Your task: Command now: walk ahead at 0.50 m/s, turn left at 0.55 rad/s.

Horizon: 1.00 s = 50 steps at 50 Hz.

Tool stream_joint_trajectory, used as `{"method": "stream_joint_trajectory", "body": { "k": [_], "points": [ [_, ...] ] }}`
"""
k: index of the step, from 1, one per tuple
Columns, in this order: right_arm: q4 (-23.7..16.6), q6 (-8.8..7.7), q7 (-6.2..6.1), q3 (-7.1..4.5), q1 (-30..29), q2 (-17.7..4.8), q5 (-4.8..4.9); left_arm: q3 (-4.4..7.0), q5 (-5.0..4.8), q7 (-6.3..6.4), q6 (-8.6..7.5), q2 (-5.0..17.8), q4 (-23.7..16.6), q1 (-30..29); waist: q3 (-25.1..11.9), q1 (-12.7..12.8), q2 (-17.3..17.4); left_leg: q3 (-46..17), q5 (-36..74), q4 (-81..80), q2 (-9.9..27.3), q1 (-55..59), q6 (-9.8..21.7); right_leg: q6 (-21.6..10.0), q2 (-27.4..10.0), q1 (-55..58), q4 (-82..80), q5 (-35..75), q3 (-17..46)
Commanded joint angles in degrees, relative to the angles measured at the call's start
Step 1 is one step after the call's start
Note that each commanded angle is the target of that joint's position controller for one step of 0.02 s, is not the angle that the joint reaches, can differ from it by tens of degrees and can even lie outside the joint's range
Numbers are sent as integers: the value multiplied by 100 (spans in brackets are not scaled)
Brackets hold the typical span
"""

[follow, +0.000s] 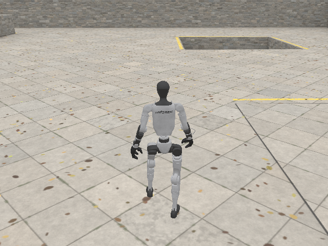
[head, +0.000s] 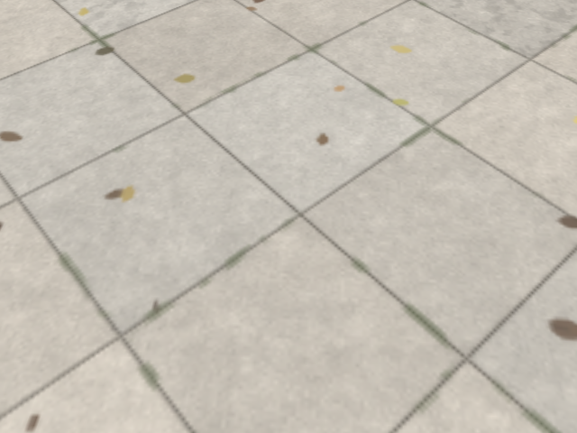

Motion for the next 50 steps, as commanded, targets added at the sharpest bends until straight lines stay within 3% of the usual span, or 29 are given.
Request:
{"method": "stream_joint_trajectory", "body": {
  "k": [1, 4, 5, 6, 7, 8, 9, 10, 11, 12, 13, 17, 21, 23, 26, 28, 29, 30, 31, 32, 33, 34, 35, 36, 37, 40, 43, 48, 50],
  "points": [
    [-625, -62, 107, -19, -646, -260, 1, 258, -99, 32, 42, 1075, -248, -75, 412, -20, -441, 227, -221, -386, -55, -169, 171, -802, -1780, 102, -274, 2329, 382],
    [-659, -14, 133, -171, -192, -543, -7, 331, -194, 56, 161, 1310, -282, -227, -45, -445, -694, 683, -1045, -457, -565, 812, 504, -619, -1777, 351, 895, 4874, 121],
    [-495, 2, 112, -304, 509, -746, 13, 335, -228, 59, 210, 1337, -308, -335, -418, -875, -654, 824, -1007, -681, -839, 1734, 677, -507, -1639, 167, 1885, 5381, -16],
    [-206, 36, 24, -517, 1511, -1121, 30, 276, -194, 70, 211, 1206, -335, -316, -932, -1352, -429, 628, -736, -977, -1000, 3334, 903, -279, -1397, -667, 3297, 4742, -104],
    [-94, 79, -102, -658, 1874, -1729, 67, 80, 83, 53, 155, 544, -532, -93, -1221, -1121, 899, -1558, -861, -1203, 268, 4924, 1448, 50, -791, -2731, 5310, 767, -89],
    [-377, -55, -40, -592, 1633, -1867, 17, -56, 35, -9, -71, 316, -784, 18, -2146, -790, 1256, -4730, -2142, -2279, 1270, 5949, 2455, 196, 206, -4274, 6631, -2022, 1302],
    [-375, -160, 24, -436, 1581, -1333, -8, 65, -212, -77, -240, 850, -905, -715, -1774, -1125, 430, -4350, -2164, -2668, 1213, 5769, 2107, 72, -119, -4904, 6796, -1609, 1900],
    [-346, -237, 26, -374, 1385, -1133, -21, 58, -286, -99, -340, 859, -994, -927, -1095, -1000, 329, -3495, -1800, -2642, 1012, 5086, 1884, -75, -358, -5040, 6441, -1079, 1821],
    [-393, -268, 14, -324, 980, -973, -19, 60, -162, -46, -374, 800, -890, -881, -729, -719, -128, -2842, -1208, -2617, 732, 4257, 1661, -88, -610, -4677, 5933, -643, 1842],
    [-472, -277, -10, -259, 670, -776, -51, 111, -40, -15, -338, 871, -826, -798, -544, -513, -70, -2370, -601, -2670, 525, 3640, 1542, -54, -756, -4267, 5465, -365, 1869],
    [-551, -277, -40, -222, 540, -710, -106, 133, -15, -31, -261, 887, -800, -701, -498, -381, 52, -2174, -272, -2790, 411, 3259, 1514, -11, -816, -3939, 5282, -183, 1890],
    [-490, -313, -189, -281, 794, -944, -57, 80, 82, -13, -84, 610, -958, -1050, -301, -402, -23, -1630, 504, -2977, 178, 2699, 1530, 332, -649, -3885, 4137, 582, 1721],
    [-385, -256, -281, -292, 1093, -972, -26, -14, 25, -78, -120, 418, -1207, -1849, -106, -710, 218, -1365, -156, -2922, -140, 2445, 1196, 409, -319, -3559, 2447, 1943, 1700],
    [-294, -206, -301, -313, 1242, -1018, -22, -24, 19, -119, -153, 432, -1350, -2149, -9, -803, 286, -1384, 334, -2688, -180, 2358, 1048, 365, -107, -3260, 1958, 2233, 1628],
    [-226, -75, -363, -320, 1402, -960, -1, 36, 20, -185, -192, 604, -1436, -2137, -209, -775, 392, -1756, 728, -1980, -106, 2821, 858, 231, 83, -3008, 1550, 2081, 1766],
    [-328, -8, -422, -321, 1224, -921, -18, 98, 25, -196, -224, 754, -1375, -1840, -350, -592, 539, -2101, 1001, -1425, -74, 3095, 740, 82, 107, -2751, 1403, 1665, 1843],
    [-423, 7, -433, -302, 1017, -862, -7, 132, 60, -173, -253, 812, -1284, -1484, -498, -368, 554, -2104, 1098, -1001, -235, 3084, 595, -32, 72, -2288, 1122, 1920, 1752],
    [-548, -4, -418, -230, 939, -654, -35, 177, 158, -137, -284, 993, -1241, -1033, -982, -158, 355, -1916, 821, -121, -572, 2798, 367, -281, -375, -1267, 1071, 2835, 1964],
    [-662, -10, -410, -117, 1352, -295, -173, 222, 256, -90, -255, 1328, -1233, -505, -1820, -217, -767, -1363, -1902, 1563, -1127, 1692, 39, -761, -1685, 470, 1640, 5190, 3059],
    [-654, -9, -368, -87, 2478, -411, -11, 240, 159, -123, -116, 1359, -1109, -261, -2732, -583, -2246, -1062, -4397, 3037, -1465, 428, -196, -1876, -2947, 1692, 1506, 4836, 5083],
    [-455, 57, -367, -221, 2430, -1005, 62, 154, 40, -124, -13, 952, -1295, -608, -2400, -514, -1397, -1152, -3820, 3614, -958, 100, -361, -1764, -2740, 1124, 1175, 3237, 5009],
    [-564, 160, -386, -293, 1649, -1215, 65, 51, 47, -73, 81, 617, -1413, -886, -1627, -330, -967, -826, -3360, 3713, -790, -121, -468, -1467, -2322, 439, 1026, 2475, 4055],
    [-608, 279, -424, -316, 1324, -1205, 40, -18, 80, -48, 167, 497, -1417, -1189, -1126, -391, -665, -662, -3065, 3499, -612, -32, -534, -1310, -1985, -356, 826, 2049, 3427],
    [-686, 374, -456, -334, 1185, -1151, 3, -31, 92, -25, 220, 490, -1395, -1403, -769, -496, -730, -607, -2877, 3220, -440, 142, -542, -1249, -1785, -1022, 649, 1702, 3062],
    [-710, 436, -450, -290, 1242, -940, 8, 7, 141, -9, 246, 631, -1340, -1480, -538, -587, -910, -426, -2710, 2925, -401, 542, -534, -1188, -1550, -1628, 406, 1570, 2629],
    [-829, 428, -448, -202, 1162, -615, -29, 90, 143, 30, 224, 780, -1225, -1448, -612, -551, -992, -198, -2410, 2118, -331, 787, -521, -1393, -1590, -1632, 206, 2176, 2099],
    [-957, 408, -375, -165, 879, -611, -55, 140, 74, 64, 294, 903, -1197, -1513, -890, -483, -864, -150, -1913, 1367, -187, 1054, -459, -1465, -1801, -1381, 194, 2284, 1820],
    [-1090, 453, -218, -188, 552, -738, -48, 203, -21, 12, 432, 1117, -1089, -1485, -695, -402, -965, 173, -1736, 277, -275, 1577, -256, -1264, -1885, -1331, 245, 1556, 1417],
    [-1089, 457, -160, -219, 602, -747, -57, 218, -110, -2, 476, 1182, -1019, -1485, -667, -512, -936, 324, -1515, -507, -375, 1915, -89, -1046, -1896, -1227, 549, 1418, 1291]
  ]
}}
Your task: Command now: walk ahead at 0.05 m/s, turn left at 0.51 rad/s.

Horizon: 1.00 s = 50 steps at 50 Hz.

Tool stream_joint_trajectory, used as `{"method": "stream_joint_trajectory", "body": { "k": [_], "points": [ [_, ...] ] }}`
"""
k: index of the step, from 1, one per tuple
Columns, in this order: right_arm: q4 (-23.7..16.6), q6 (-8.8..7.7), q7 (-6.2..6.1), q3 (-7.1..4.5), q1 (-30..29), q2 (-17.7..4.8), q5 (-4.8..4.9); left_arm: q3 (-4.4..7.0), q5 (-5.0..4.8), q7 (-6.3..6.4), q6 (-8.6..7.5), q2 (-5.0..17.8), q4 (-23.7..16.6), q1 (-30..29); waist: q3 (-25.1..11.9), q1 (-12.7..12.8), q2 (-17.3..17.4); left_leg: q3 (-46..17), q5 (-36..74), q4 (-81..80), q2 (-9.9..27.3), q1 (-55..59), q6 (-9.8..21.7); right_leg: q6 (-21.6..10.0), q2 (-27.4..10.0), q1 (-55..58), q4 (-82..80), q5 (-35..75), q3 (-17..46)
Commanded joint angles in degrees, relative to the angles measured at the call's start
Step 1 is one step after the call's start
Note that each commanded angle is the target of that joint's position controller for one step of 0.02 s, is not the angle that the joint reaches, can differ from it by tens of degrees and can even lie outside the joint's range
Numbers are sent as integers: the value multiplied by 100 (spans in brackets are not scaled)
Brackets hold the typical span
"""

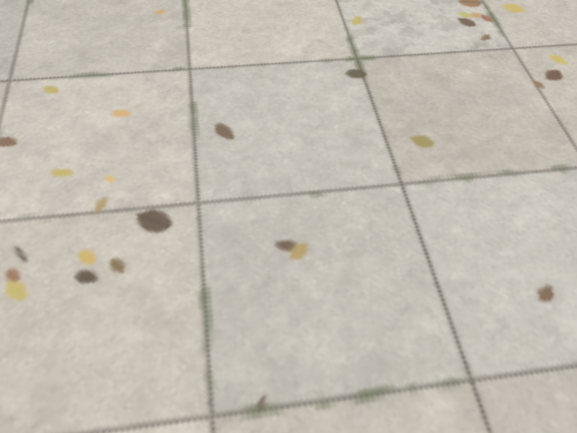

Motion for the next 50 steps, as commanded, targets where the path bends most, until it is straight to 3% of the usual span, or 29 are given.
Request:
{"method": "stream_joint_trajectory", "body": {
  "k": [1, 2, 3, 4, 5, 6, 7, 8, 9, 12, 15, 20, 23, 25, 26, 27, 28, 29, 30, 31, 32, 34, 36, 37, 41, 46, 48, 50],
  "points": [
    [-277, -60, 62, -186, 405, -492, -46, 219, -145, -3, -7, 963, -263, -241, -947, -256, -651, 238, 516, -1233, -236, 1098, 298, -842, -1360, 420, -259, 528, 859],
    [-217, -75, 26, -230, 572, -617, -89, 145, -149, -36, 4, 737, -104, 51, -953, -291, -330, -31, 1091, -1859, -221, 1745, 495, -487, -1107, 14, 213, 155, 652],
    [-261, -96, -69, -302, 677, -1067, -131, -29, 68, -115, -19, 246, -155, 173, -1079, -122, 1107, -1639, 2754, -2320, 1009, 2528, 888, 79, -465, -941, 1624, -1247, 76],
    [-402, -164, -81, -254, 368, -1195, -283, -29, 121, -89, -34, 296, -327, -31, -1034, -156, 1718, -2530, 3077, -2403, 1950, 2120, 1891, 369, 65, -1732, 2604, -2808, 394],
    [-351, -282, -49, -129, 317, -763, -343, 69, 47, -59, -5, 633, -260, -215, -1105, -337, 1084, -2104, 2995, -2408, 1722, 1804, 1967, 393, -110, -1557, 3246, -2763, 944],
    [-213, -383, -26, -21, 121, -493, -342, 83, -34, -71, 23, 600, -152, -54, -1063, -165, 951, -1543, 2818, -2376, 1369, 1707, 1672, 374, -161, -1407, 3304, -2445, 1112],
    [-144, -439, -13, -11, -109, -452, -302, 86, -50, -45, 59, 533, 53, 170, -1050, -58, 829, -1176, 2599, -2355, 1120, 1735, 1404, 395, -185, -1332, 3242, -2149, 1139],
    [-74, -485, -22, 24, -285, -365, -259, 107, -15, -22, 95, 583, 163, 258, -966, -38, 864, -945, 2917, -2329, 1063, 1657, 1309, 466, -170, -1213, 3240, -1822, 1214],
    [-6, -510, -47, 62, -359, -303, -276, 118, -33, -22, 114, 587, 239, 355, -935, 23, 851, -695, 3243, -2302, 980, 1499, 1284, 523, -98, -956, 3278, -1630, 1261],
    [97, -481, -121, 10, -495, -438, -262, 97, -100, -7, 132, 583, 172, 244, -843, -55, 797, -424, 3212, -2213, 964, 1674, 1311, 585, -17, -841, 2739, -1449, 1122],
    [247, -363, -187, -91, -323, -648, -200, 80, -120, 5, 181, 577, 12, 88, -806, -257, 732, -701, 3143, -2164, 1325, 1999, 1551, 566, -22, -1037, 2632, -1813, 995],
    [348, -287, -217, -167, -519, -664, -167, 79, -125, -38, 259, 490, -95, 218, -793, -219, 686, -673, 3298, -2110, 1562, 2075, 1620, 418, -29, -920, 2377, -1931, 804],
    [402, -258, -237, -212, -706, -703, -95, 93, -126, -120, 277, 453, -105, 427, -887, -56, 718, -407, 3299, -1870, 1531, 2010, 1441, 224, 79, -465, 1673, -1535, 585],
    [505, -224, -256, -233, -747, -680, 15, 131, -97, -163, 273, 486, -28, 769, -918, 167, 662, -12, 2681, -1386, 1300, 1683, 997, -63, 252, 250, 446, -422, 476],
    [609, -231, -239, -228, -460, -532, -13, 230, -59, -120, 259, 826, -53, 834, -883, 73, -76, 471, 1533, -556, 875, 1064, 472, -365, -74, 830, -149, 950, 1259],
    [346, -262, -214, -119, -714, -187, -301, 392, -35, -9, 220, 1556, -151, 939, -808, -32, -1745, 912, -1288, 1015, -87, -747, -198, -1251, -1542, 1695, -190, 3341, 3390],
    [173, -300, -241, -133, -1306, -275, -231, 341, 188, -74, 87, 1494, -226, 1109, -1085, 403, -1331, -54, -2438, 2155, -527, -1176, -274, -2172, -2048, 1525, -392, 3529, 4031],
    [228, -298, -240, -193, -1260, -434, -94, 315, 196, -99, -46, 1391, -268, 888, -984, 270, -786, -377, -2092, 2564, -386, -1362, -227, -2071, -1803, 1494, -445, 3008, 3612],
    [334, -296, -249, -235, -1121, -507, -46, 305, 74, -61, -116, 1269, -304, 567, -795, 79, -563, -458, -1514, 2531, -275, -1485, -186, -1711, -1435, 1471, -399, 2537, 3162],
    [442, -294, -289, -264, -1028, -554, -81, 256, -44, -13, -120, 1079, -355, 342, -728, -4, -418, -494, -1118, 2354, -211, -1540, -202, -1444, -1229, 1451, -375, 2312, 2952],
    [486, -294, -316, -289, -950, -602, -117, 204, -113, 40, -97, 947, -390, 233, -735, -77, -458, -524, -801, 2245, -196, -1385, -246, -1327, -1084, 1360, -394, 2342, 2803],
    [545, -366, -238, -279, -767, -497, -89, 191, -153, 103, -63, 873, -339, 590, -968, -43, -530, -445, -206, 1941, -261, -1259, -275, -1309, -863, 1489, -701, 673, 2844],
    [513, -459, -176, -269, -993, -473, -23, 185, -141, 129, -93, 868, -325, 788, -707, 109, -629, -462, 168, 1194, -257, -1441, -256, -1294, -808, 1536, -1142, -1307, 3144],
    [480, -516, -157, -264, -1125, -475, -12, 190, -119, 140, -118, 915, -320, 824, -543, 154, -712, -486, 276, 802, -271, -1468, -267, -1288, -815, 1503, -1275, -1644, 3264],
    [483, -768, -47, -216, -1286, -410, -21, 241, -94, 144, -185, 1094, -331, 883, -377, 249, -809, -508, 608, -439, -337, -999, -327, -1265, -717, 1243, -1281, -1503, 3264],
    [470, -1004, 94, -180, -1308, -457, 68, 255, -127, 66, -187, 1131, -398, 960, -325, 294, -868, -441, 519, -1261, -490, -139, -218, -1273, -608, 668, -1061, -1673, 3574],
    [524, -1084, 112, -202, -1088, -541, 108, 234, -126, 48, -174, 1065, -439, 929, -365, 155, -882, -424, 616, -1556, -521, 402, -120, -1204, -558, 473, -899, -1683, 3765],
    [698, -1147, 86, -249, -527, -603, 100, 161, -125, 46, -161, 835, -508, 831, -479, -205, -785, -344, 909, -2037, -476, 1452, 36, -982, -272, -1, -432, -1727, 3719]
  ]
}}
Over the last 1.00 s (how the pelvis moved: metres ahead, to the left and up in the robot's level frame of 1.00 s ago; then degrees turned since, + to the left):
0.41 0.08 0.00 36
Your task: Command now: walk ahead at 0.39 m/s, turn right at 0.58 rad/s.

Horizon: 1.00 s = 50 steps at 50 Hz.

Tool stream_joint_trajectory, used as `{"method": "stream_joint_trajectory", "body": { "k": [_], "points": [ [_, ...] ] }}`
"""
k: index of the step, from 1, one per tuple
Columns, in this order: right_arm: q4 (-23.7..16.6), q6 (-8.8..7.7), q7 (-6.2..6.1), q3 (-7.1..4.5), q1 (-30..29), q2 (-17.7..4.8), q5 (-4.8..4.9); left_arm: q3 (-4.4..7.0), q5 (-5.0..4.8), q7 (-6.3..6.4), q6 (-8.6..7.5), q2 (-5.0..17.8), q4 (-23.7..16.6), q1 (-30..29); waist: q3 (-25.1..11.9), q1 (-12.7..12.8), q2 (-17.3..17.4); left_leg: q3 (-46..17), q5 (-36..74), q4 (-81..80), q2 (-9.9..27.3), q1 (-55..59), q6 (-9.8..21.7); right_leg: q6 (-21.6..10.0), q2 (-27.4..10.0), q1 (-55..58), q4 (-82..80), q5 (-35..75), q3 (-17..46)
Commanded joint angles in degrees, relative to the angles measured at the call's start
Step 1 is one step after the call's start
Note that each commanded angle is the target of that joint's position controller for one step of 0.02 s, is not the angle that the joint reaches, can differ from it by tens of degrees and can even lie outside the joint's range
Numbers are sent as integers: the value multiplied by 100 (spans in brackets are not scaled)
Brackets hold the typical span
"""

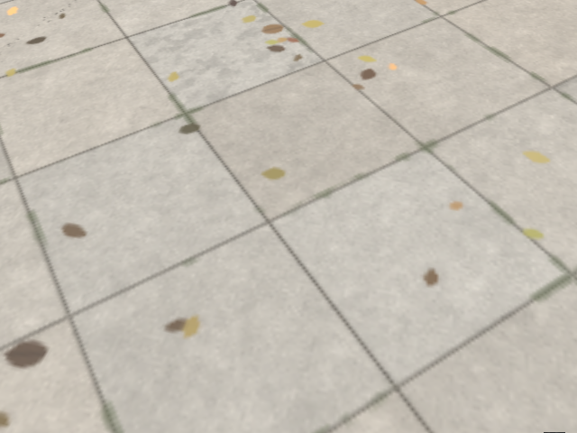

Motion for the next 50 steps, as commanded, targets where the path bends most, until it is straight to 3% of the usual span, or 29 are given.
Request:
{"method": "stream_joint_trajectory", "body": {
  "k": [1, 2, 3, 4, 5, 8, 12, 16, 20, 22, 23, 24, 25, 26, 27, 28, 29, 30, 34, 36, 38, 42, 44, 45, 46, 47, 48, 49, 50],
  "points": [
    [-156, -199, -62, -246, 660, -800, -15, 91, 23, 9, -80, 530, -475, -418, -206, -712, -639, -224, 50, -439, 419, 1835, 321, -526, -787, -1350, 168, -902, 1187],
    [-53, -192, -126, -315, 1368, -1156, -139, -35, 54, -4, -107, 88, -593, -397, -656, -907, 392, -1556, -1014, -789, 1470, 2991, 758, -157, -172, -2325, 1878, -1346, 325],
    [116, -149, -48, -393, 1765, -1528, -243, -18, -80, 16, -170, 243, -941, -372, -636, -790, 1549, -3727, -2726, -1423, 2435, 3197, 1476, -42, 79, -3593, 3225, -1896, -234],
    [-13, -154, -19, -280, 1352, -1109, -169, 92, -113, 14, -195, 729, -826, -224, -139, -679, 1136, -3587, -3207, -1506, 2447, 2801, 1520, 9, -424, -3979, 3940, -1488, -165],
    [-103, -132, -37, -183, 1110, -759, -116, 154, -79, -13, -185, 876, -740, -299, 223, -668, 982, -2803, -2708, -1500, 2104, 2527, 1307, 54, -570, -4075, 4176, -971, -263],
    [-122, -78, -97, -48, 818, -462, -173, 143, -30, -102, -175, 606, -778, -485, 411, -568, 740, -1238, -792, -1684, 1600, 1899, 1022, 181, -948, -3807, 4114, 30, -466],
    [58, -112, -95, -50, 1127, -564, -191, 16, 1, -161, -185, 224, -1027, -751, 376, -637, 519, -354, 436, -1894, 1443, 1677, 1243, 375, -927, -3722, 3471, 692, -664],
    [160, -54, -84, -59, 1236, -754, -86, -115, 48, -266, -266, 12, -1281, -1359, 501, -752, 424, 322, 1090, -1938, 1335, 1516, 1225, 342, -849, -3146, 1859, 1516, -1118],
    [380, 46, -66, -96, 1613, -963, 46, -94, 17, -366, -290, 146, -1481, -1717, 577, -698, 462, 388, 1775, -1778, 1672, 1965, 1160, 47, -703, -2678, 1053, 1310, -1337],
    [427, 117, -80, -114, 1596, -1091, 57, 42, 44, -359, -284, 417, -1411, -1264, 180, -291, 603, 580, 3716, -1004, 1683, 2229, 1019, -213, -404, -1789, 804, 1038, -1543],
    [440, 156, -98, -90, 1549, -1076, 52, 175, 48, -329, -264, 621, -1175, -462, -311, 191, 556, 831, 4511, -37, 1510, 2043, 877, -398, -208, -639, 569, 1256, -1693],
    [405, 141, -123, -11, 1600, -926, -15, 320, 45, -250, -212, 902, -923, 420, -860, 596, 458, 974, 3964, 1213, 1283, 1174, 671, -553, -393, 888, 730, 1364, -1418],
    [127, 68, -79, 211, 2059, -263, -186, 435, 189, -164, -177, 1567, -847, 979, -1818, 394, -961, 1066, 906, 3624, 492, -996, 258, -1319, -2038, 3116, 639, 1164, 1121],
    [304, -49, -36, 240, 2171, -316, -157, 327, 176, -174, -183, 1325, -893, 937, -2678, 320, -1328, 65, -2296, 4769, -66, -1465, 165, -1824, -2806, 3187, -323, 1744, 3072],
    [174, -77, -10, 80, 1715, -814, 46, 195, 202, -217, -220, 997, -936, 456, -1862, 292, -936, -178, -2149, 5178, 269, -1844, 192, -1599, -2610, 2494, -323, 2491, 2138],
    [76, -74, -28, 110, 1373, -752, 77, 135, 171, -228, -248, 788, -919, 91, -1099, 117, -714, 27, -1845, 5007, 517, -1921, 219, -1436, -2342, 1634, -259, 3439, 1096],
    [93, -40, -70, 117, 1260, -660, -25, 80, 143, -253, -277, 587, -876, -220, -675, -90, -344, 100, -1540, 4571, 705, -1795, 199, -1266, -2014, 901, -344, 3905, 450],
    [134, 40, -100, 87, 1326, -646, -81, 45, 157, -264, -304, 449, -883, -456, -511, -297, -409, 93, -1324, 4253, 841, -1450, 182, -1158, -1812, 350, -521, 4053, 52],
    [239, 302, -163, 152, 1588, -307, -167, 61, 222, -231, -437, 474, -680, -794, -403, -684, -424, 174, -598, 3413, 760, -700, -39, -1260, -1649, -620, -1007, 4762, -639],
    [132, 311, -171, 203, 1257, -207, -230, 52, 212, -164, -415, 472, -559, -876, -349, -653, -467, 190, -33, 2520, 762, -628, -78, -1150, -1492, -656, -1010, 4749, -971],
    [65, 293, -136, 242, 890, -168, -223, 57, 227, -115, -358, 524, -438, -790, -386, -484, -487, 240, 605, 1747, 679, -434, -63, -1043, -1385, -561, -996, 4510, -1129],
    [-55, 303, -92, 194, 458, -354, -194, 45, 194, -115, -245, 585, -121, -585, -348, -319, -456, 188, 734, 961, 529, -220, 43, -984, -1563, -224, -817, 3797, -886],
    [-64, 298, -77, 158, 466, -407, -240, 22, 126, -109, -187, 543, -24, -679, -309, -429, -426, 242, 728, 423, 440, 58, 206, -846, -1535, -177, -470, 3249, -784],
    [-15, 285, -80, 133, 586, -453, -280, -15, 89, -100, -171, 438, 35, -640, -327, -519, -331, 249, 1285, -98, 409, 458, 321, -646, -1353, -231, -214, 2770, -791],
    [-18, 271, -121, 76, 618, -720, -308, -69, 177, -91, -192, 273, 104, -344, -445, -408, 36, -137, 2963, -264, 779, 986, 451, -333, -1020, -342, 103, 2116, -909],
    [-87, 297, -168, 40, 449, -996, -315, -89, 304, -95, -233, 184, 211, 330, -702, 57, 627, -592, 3972, 78, 1282, 1637, 861, -49, -611, -749, 311, 848, -1074],
    [-47, 367, -168, 134, 347, -542, -277, -140, 300, -48, -199, 54, 302, 411, -870, 20, 944, -788, 3520, 85, 1414, 1652, 1253, 170, -502, -802, 326, 25, -1187],
    [-59, 416, -128, 195, 193, -284, -216, -135, 262, -9, -120, 173, 274, 160, -758, -74, 827, -795, 2739, 5, 1275, 1428, 1235, 232, -531, -730, 173, 24, -1163],
    [-59, 445, -86, 203, 69, -247, -198, -104, 209, 28, -29, 285, 291, -6, -639, -131, 651, -633, 2145, -20, 1066, 1213, 1076, 218, -538, -656, 94, 174, -1181]
  ]
}}
Over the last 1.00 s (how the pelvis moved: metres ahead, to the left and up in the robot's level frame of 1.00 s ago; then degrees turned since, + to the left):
0.08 0.00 0.00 -25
